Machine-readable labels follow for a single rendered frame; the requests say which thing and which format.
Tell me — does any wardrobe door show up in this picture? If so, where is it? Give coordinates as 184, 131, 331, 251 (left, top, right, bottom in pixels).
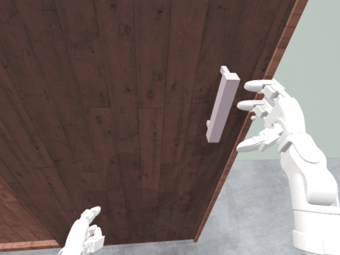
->
0, 0, 296, 248
0, 176, 54, 243

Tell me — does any robot right hand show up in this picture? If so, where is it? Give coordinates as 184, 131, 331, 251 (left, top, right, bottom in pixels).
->
236, 79, 306, 152

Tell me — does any left robot forearm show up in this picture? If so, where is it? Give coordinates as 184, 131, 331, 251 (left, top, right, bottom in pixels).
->
58, 244, 84, 255

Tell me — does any right robot forearm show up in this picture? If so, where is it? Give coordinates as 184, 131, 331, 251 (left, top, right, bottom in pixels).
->
277, 133, 340, 255

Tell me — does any robot left hand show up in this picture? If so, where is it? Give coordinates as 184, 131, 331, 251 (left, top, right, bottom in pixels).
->
65, 206, 105, 255

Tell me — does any handle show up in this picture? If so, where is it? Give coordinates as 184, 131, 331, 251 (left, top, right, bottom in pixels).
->
206, 66, 240, 142

